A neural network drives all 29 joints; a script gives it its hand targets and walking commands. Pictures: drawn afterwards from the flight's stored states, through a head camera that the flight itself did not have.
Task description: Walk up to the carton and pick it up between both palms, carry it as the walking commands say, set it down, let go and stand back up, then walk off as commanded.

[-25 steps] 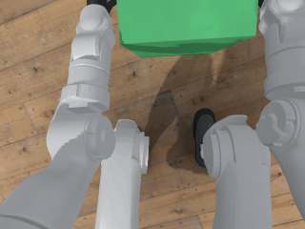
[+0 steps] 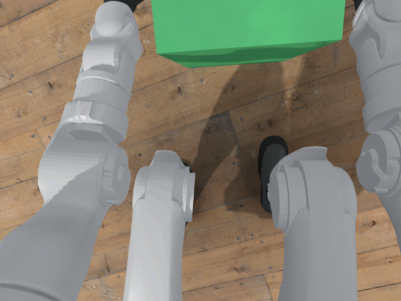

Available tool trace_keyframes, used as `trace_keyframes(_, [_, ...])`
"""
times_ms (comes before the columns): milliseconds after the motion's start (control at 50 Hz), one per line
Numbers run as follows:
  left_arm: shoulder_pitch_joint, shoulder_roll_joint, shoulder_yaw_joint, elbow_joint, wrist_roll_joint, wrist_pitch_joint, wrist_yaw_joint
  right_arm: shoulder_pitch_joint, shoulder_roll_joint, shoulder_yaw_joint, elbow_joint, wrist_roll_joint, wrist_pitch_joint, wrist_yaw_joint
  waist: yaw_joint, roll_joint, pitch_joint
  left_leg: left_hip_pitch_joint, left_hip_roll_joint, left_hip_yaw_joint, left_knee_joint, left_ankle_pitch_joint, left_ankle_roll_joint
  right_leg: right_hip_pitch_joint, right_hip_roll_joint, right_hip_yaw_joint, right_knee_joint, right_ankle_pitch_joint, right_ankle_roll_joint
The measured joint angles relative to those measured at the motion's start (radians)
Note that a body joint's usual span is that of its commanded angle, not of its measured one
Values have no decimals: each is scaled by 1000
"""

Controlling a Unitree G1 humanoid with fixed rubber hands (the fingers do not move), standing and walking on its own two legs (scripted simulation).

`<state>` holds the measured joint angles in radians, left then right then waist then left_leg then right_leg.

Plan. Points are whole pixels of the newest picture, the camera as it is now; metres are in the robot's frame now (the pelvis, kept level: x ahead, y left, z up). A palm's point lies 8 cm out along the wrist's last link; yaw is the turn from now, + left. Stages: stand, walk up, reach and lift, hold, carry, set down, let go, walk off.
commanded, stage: set down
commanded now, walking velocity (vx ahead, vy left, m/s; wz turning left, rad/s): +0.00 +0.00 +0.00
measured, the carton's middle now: out of the picture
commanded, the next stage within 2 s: let go in 1.54 s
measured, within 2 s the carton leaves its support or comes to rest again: neither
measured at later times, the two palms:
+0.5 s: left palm out of the picture +0.55 +0.12 -0.11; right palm out of the picture +0.53 -0.27 -0.12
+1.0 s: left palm out of the picture +0.56 +0.12 +0.04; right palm out of the picture +0.53 -0.28 +0.03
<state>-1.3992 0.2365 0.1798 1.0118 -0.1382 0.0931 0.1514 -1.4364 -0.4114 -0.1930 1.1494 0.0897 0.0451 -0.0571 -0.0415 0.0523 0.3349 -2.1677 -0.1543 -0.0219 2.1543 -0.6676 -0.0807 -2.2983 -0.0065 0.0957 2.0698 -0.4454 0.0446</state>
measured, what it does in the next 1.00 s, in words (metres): rises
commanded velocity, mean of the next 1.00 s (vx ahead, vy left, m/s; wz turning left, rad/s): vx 0.00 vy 0.00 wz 0.00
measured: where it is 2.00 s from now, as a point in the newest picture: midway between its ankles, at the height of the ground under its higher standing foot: (223, 198)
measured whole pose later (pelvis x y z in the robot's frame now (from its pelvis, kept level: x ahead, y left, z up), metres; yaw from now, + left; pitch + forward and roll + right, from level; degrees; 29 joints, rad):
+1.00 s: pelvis +0.02 -0.01 +0.14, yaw -2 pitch +48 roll +4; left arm -1.14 0.21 0.26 0.76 -0.07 0.19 0.12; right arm -1.20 -0.39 -0.26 0.88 0.02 0.18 0.02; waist 0.00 0.01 -0.02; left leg -1.89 -0.09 -0.04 1.62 -0.56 -0.06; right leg -2.01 0.01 0.08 1.55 -0.37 0.02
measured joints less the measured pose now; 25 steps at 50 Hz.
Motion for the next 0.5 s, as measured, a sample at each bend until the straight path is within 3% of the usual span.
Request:
trace_keyframes(100, [12, 21, -30, 7, -25, -9, -4, -13, -30, 20, 33, 44, -8, 13, 1, -15, -27, -21, 0, -4, 1, 4, -2, -19, 0, -5, -2, 5, -3])
trace_keyframes(240, [25, 26, -34, -20, -16, -5, -7, -18, -41, -2, 42, 47, -13, 28, 2, -25, -38, -40, -2, -10, 0, 14, -3, -32, -3, -10, -8, 14, -3])
trace_keyframes(500, [96, 12, -17, -169, -14, 61, 20, 82, -46, -20, -154, 21, 64, 37, 18, -11, -103, 28, 16, -5, -94, 21, 13, 37, 3, -7, -100, 16, 2])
